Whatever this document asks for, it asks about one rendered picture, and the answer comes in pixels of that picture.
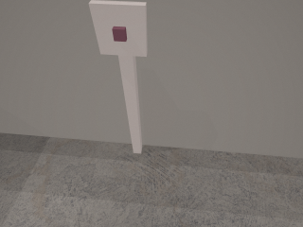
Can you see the button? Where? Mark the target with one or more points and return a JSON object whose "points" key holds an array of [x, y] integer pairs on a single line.
{"points": [[119, 33]]}

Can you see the panel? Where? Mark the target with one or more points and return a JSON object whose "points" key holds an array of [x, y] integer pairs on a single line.
{"points": [[133, 15]]}

